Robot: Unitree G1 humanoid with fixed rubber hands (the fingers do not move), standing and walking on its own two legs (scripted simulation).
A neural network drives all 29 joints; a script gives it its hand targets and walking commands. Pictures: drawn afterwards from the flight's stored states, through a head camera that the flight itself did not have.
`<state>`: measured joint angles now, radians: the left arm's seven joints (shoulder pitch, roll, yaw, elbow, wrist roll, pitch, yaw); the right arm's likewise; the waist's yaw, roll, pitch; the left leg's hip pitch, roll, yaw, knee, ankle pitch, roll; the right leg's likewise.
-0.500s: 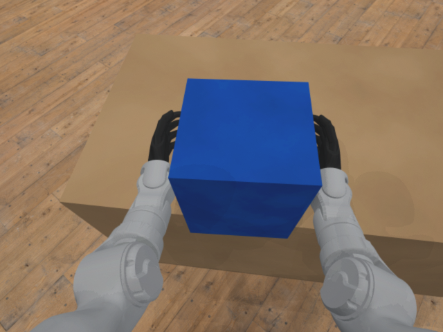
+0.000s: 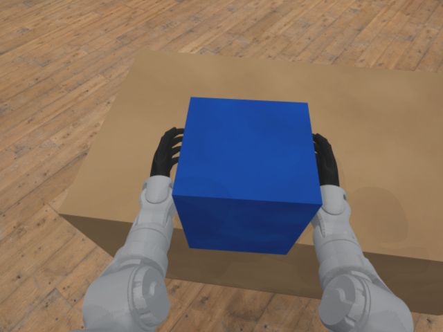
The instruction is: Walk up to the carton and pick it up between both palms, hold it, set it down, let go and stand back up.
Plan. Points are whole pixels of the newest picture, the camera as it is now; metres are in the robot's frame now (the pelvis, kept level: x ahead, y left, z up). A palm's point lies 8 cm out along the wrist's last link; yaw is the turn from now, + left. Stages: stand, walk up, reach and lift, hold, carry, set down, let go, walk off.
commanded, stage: reach and lift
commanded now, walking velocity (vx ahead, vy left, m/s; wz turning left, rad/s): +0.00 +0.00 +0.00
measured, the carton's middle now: (242, 182) +0.42 -0.01 -0.01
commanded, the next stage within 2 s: none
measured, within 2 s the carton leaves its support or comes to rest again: leaves its support in 0.98 s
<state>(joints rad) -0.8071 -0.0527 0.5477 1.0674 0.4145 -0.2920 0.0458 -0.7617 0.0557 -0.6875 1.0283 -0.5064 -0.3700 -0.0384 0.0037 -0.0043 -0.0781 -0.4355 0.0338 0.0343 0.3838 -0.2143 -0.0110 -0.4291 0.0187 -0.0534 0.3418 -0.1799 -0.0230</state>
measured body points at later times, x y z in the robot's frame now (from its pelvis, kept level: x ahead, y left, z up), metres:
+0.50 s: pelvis +0.00 +0.00 +0.00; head +0.09 +0.01 +0.44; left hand +0.43 +0.14 +0.03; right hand +0.42 -0.16 +0.03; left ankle -0.03 +0.12 -0.74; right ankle -0.03 -0.10 -0.74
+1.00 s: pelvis +0.00 +0.00 +0.00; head +0.09 +0.01 +0.44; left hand +0.43 +0.15 +0.03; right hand +0.42 -0.16 +0.04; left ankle -0.03 +0.12 -0.74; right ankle -0.03 -0.10 -0.74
